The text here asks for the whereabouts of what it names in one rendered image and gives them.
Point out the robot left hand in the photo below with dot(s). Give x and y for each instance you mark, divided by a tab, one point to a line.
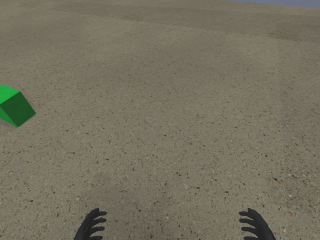
85	230

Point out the carton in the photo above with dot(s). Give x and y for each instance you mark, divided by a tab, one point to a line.
14	108

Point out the robot right hand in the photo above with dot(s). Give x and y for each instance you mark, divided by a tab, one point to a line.
261	230

